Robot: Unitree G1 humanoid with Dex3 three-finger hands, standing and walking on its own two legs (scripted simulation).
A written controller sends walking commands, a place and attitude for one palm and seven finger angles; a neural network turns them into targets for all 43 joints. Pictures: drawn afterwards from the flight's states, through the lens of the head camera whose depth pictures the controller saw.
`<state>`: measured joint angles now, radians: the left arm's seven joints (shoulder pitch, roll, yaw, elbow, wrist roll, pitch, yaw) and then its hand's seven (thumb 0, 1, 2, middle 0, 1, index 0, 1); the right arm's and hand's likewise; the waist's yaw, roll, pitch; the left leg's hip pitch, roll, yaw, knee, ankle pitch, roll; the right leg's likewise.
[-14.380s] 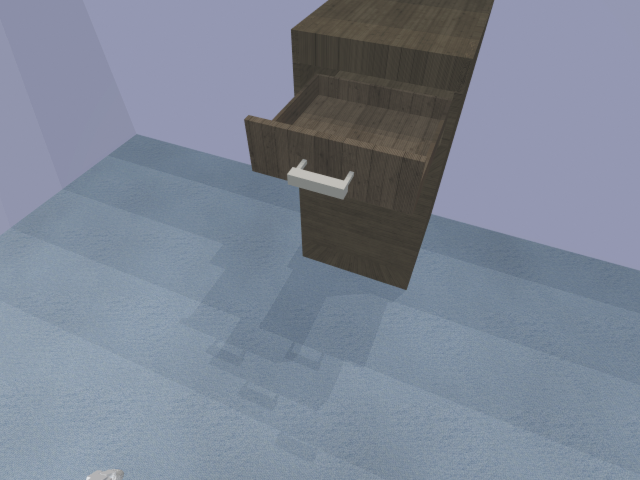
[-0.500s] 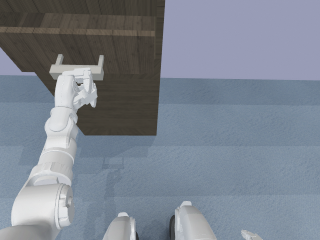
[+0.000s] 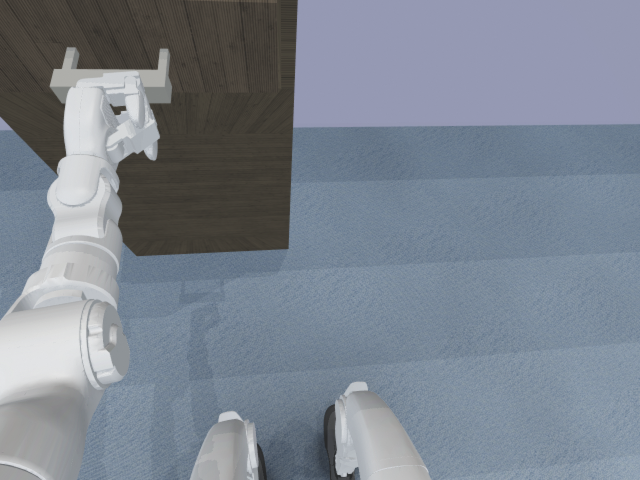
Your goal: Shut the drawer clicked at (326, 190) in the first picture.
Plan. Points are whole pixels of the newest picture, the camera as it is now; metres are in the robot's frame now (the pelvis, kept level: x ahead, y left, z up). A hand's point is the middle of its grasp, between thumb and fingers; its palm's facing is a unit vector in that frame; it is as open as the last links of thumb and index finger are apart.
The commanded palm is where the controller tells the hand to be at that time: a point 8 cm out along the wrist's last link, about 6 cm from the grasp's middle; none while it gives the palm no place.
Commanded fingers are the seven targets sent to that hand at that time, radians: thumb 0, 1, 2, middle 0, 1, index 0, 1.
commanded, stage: push the drawer shut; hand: left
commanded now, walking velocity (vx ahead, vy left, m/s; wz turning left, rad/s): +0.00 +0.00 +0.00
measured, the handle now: (116, 71) +0.61 +0.19 +0.06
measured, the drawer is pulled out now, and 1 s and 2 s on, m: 0.01 0.00 0.00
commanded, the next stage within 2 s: pull the fist back off the drawer in 0.30 s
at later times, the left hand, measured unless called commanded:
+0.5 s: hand (142, 115) +0.55 +0.15 +0.05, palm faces -0.05 -1.00 -0.06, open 2.8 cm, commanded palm +0.56 +0.17 +0.06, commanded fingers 0.00 0.90 0.90 -1.40 -1.60 -1.40 -1.60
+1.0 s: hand (156, 121) +0.54 +0.14 +0.05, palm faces -0.04 -1.00 -0.04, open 3.2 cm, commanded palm +0.49 +0.18 +0.06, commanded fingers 0.00 0.90 0.90 -1.40 -1.60 -1.40 -1.60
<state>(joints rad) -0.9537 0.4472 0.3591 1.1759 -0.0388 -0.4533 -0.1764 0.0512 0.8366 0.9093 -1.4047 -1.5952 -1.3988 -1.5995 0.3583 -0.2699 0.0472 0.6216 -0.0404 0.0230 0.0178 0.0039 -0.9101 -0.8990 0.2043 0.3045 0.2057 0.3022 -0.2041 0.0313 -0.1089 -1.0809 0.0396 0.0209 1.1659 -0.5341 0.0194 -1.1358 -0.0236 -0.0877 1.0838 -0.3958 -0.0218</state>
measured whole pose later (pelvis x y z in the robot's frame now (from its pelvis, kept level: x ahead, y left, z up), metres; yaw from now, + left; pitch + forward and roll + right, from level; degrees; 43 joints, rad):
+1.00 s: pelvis +0.00 +0.01 +0.00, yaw -1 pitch +26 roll -3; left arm -0.92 0.42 0.35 1.10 -0.03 -0.42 -0.12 0.02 0.88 0.92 -1.40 -1.60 -1.40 -1.60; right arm 0.40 -0.25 0.06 0.59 -0.05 0.06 0.05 0.00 -0.91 -0.90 0.20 0.30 0.21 0.30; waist -0.21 0.04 -0.12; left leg -1.08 0.04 0.03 1.15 -0.54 0.03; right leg -1.13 -0.01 -0.07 1.06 -0.38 -0.01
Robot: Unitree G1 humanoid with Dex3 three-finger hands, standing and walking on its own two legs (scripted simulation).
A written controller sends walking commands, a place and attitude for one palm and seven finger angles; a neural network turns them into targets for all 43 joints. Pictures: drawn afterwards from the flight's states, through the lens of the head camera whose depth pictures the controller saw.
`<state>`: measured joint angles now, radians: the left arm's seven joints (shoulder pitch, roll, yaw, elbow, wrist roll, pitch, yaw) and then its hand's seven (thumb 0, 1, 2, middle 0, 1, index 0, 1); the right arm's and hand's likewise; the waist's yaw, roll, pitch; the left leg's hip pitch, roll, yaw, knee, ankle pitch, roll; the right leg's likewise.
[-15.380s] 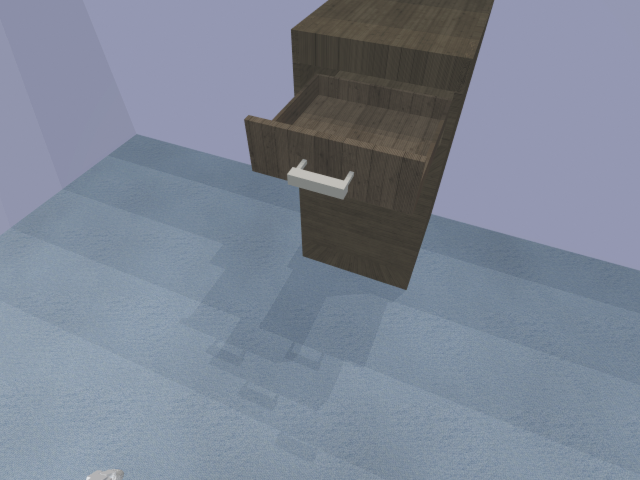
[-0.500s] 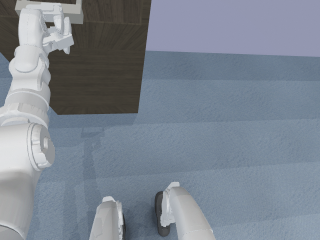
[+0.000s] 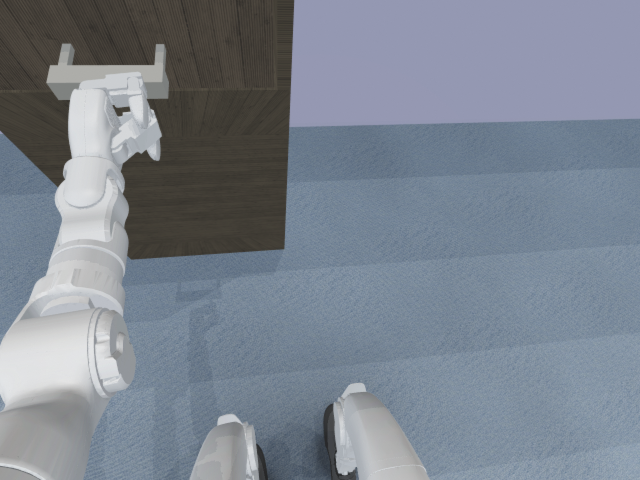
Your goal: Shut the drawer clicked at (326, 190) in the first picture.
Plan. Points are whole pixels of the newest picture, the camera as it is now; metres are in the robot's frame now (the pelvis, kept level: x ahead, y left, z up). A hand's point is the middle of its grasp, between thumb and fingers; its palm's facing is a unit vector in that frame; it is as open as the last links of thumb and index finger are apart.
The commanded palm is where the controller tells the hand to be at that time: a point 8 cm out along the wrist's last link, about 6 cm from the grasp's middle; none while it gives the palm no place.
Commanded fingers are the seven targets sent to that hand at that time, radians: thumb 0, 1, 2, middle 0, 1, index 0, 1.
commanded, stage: pull the fist back off the drawer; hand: left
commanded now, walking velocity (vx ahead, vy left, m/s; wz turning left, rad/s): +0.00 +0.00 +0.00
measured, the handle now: (113, 67) +0.62 +0.19 +0.05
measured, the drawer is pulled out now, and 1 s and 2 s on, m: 0.00 0.00 0.00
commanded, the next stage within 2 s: draw the hand back to the body in 0.10 s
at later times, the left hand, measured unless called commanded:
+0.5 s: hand (104, 170) +0.44 +0.17 +0.10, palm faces +0.01 -1.00 -0.05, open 3.3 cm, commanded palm +0.40 +0.22 +0.11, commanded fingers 0.00 0.90 0.90 -1.40 -1.60 -1.40 -1.60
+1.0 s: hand out of the picture +0.31 +0.21 +0.18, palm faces +0.28 -0.92 -0.29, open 3.3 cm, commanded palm +0.26 +0.25 +0.20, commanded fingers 0.00 0.90 0.90 -1.40 -1.60 -1.40 -1.60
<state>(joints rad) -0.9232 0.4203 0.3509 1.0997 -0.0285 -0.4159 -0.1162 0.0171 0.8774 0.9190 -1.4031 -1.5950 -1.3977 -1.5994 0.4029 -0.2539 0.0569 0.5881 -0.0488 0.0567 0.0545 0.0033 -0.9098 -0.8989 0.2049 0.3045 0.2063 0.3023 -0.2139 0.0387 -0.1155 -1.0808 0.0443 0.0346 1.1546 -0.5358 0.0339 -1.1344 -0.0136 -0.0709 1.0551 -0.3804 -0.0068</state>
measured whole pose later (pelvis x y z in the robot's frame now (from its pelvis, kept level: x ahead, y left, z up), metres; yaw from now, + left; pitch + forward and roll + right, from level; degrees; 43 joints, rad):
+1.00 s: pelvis +0.05 -0.01 +0.09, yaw +3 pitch +1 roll +0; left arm 0.15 0.29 0.12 -0.03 -0.06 -0.05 0.08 0.02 0.90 0.90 -1.40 -1.59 -1.40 -1.60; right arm 0.18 -0.24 0.05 0.57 0.02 -0.02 -0.09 0.01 -0.91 -0.90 0.20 0.30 0.20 0.30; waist 0.03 0.05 -0.02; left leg -0.17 0.01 0.03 0.50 -0.34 0.01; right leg -0.25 -0.02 -0.08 0.50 -0.26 -0.01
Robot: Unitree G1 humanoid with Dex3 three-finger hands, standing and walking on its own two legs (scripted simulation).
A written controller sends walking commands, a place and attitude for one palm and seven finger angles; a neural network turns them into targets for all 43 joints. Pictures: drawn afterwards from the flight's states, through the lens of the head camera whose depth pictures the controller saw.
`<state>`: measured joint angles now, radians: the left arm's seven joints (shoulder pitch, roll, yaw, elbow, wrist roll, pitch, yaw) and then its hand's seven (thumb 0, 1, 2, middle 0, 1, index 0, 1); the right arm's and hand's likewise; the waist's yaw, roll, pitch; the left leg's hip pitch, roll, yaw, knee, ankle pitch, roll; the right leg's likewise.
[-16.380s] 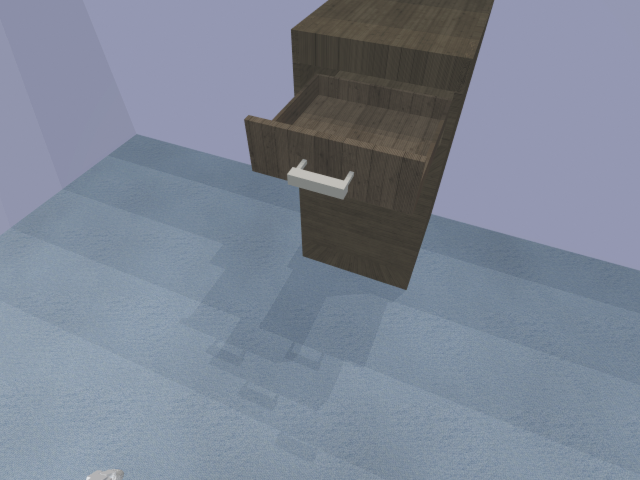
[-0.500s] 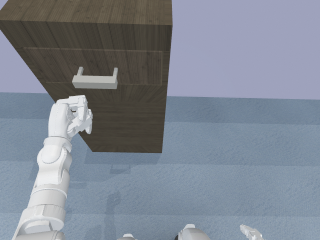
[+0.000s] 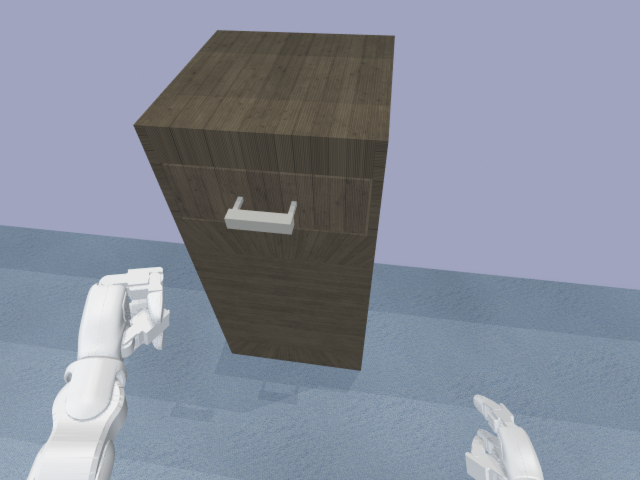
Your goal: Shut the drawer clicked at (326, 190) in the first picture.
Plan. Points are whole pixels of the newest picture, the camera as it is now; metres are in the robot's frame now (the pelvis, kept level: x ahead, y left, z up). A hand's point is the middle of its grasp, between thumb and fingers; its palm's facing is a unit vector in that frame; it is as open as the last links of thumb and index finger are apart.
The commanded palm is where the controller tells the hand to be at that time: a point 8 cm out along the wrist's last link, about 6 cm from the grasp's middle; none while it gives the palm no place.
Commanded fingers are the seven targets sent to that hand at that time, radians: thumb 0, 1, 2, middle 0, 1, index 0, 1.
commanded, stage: draw the hand back to the body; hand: left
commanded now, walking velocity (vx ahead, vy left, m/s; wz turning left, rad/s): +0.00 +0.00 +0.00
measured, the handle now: (263, 212) +0.58 +0.17 -0.04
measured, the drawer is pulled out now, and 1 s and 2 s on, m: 0.00 0.00 0.00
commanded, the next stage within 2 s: step back with the hand held close in 0.58 s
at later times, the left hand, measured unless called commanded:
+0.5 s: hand (48, 366) +0.17 +0.25 +0.17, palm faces +0.42 -0.80 -0.42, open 3.3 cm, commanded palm +0.13 +0.28 +0.18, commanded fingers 0.00 0.90 0.90 -1.40 -1.60 -1.40 -1.60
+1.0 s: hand (50, 381) +0.16 +0.25 +0.16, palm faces +0.31 -0.81 -0.50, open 3.3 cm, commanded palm +0.10 +0.29 +0.18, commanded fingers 0.00 0.90 0.90 -1.40 -1.60 -1.40 -1.60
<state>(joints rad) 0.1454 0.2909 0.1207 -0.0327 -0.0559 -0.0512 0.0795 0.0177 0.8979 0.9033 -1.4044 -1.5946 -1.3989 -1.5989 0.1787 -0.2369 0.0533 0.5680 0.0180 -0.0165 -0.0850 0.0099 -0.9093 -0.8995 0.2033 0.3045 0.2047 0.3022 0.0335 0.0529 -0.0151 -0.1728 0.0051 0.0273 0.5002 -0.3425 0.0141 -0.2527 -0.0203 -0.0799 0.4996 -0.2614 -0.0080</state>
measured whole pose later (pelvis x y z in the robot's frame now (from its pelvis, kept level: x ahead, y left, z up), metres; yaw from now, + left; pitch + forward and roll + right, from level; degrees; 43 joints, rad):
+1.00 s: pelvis -0.03 +0.02 +0.00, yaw -1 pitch +1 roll +0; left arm 0.62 0.37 0.34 -0.50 -0.04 -0.18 0.11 0.01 0.89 0.90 -1.41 -1.59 -1.40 -1.60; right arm 0.20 -0.24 -0.01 0.58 -0.01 -0.02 -0.07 0.01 -0.91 -0.90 0.20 0.30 0.21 0.30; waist 0.00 0.05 0.01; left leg -0.19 -0.02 0.05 0.45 -0.27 0.04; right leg -0.27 -0.04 -0.06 0.42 -0.17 0.01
